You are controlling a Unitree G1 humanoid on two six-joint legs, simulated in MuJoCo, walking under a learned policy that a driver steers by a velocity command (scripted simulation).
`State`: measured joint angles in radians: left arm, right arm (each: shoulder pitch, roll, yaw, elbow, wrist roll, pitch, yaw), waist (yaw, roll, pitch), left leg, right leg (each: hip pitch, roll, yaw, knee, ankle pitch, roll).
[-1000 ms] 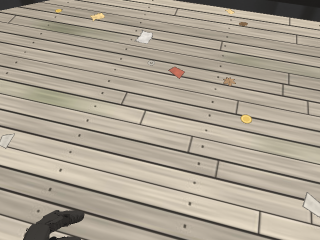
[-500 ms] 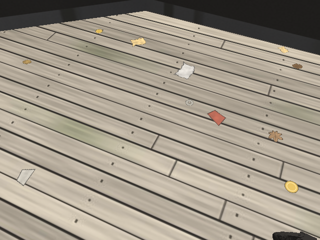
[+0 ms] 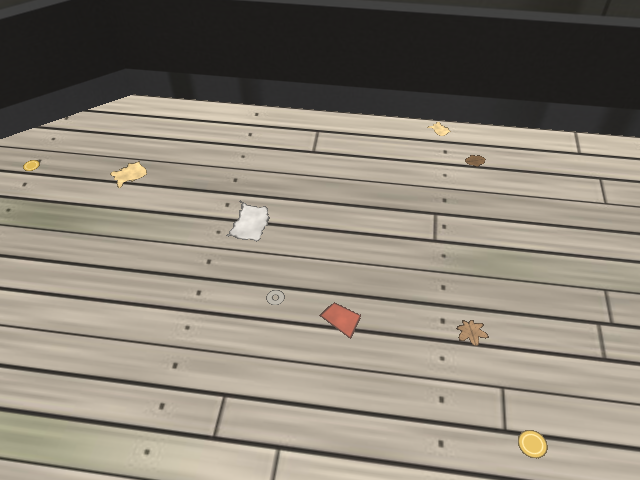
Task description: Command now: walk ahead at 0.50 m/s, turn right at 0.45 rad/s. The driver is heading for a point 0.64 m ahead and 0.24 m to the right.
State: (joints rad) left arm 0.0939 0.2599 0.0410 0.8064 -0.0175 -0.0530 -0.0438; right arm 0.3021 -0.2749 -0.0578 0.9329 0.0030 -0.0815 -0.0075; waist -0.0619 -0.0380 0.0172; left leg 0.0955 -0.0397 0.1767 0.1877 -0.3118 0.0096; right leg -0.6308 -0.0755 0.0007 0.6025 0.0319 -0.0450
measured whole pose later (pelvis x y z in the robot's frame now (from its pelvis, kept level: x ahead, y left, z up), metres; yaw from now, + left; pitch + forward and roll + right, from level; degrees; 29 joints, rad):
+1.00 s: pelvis +0.54 -0.12 +0.00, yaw -33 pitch +2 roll +2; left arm 0.07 0.27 0.06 0.60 -0.01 -0.03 -0.04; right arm 0.32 -0.30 -0.07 0.87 0.02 -0.07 0.00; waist -0.10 -0.03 0.05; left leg 0.02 0.02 0.19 0.31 -0.35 -0.03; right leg -0.59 -0.05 0.01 0.60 -0.04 -0.04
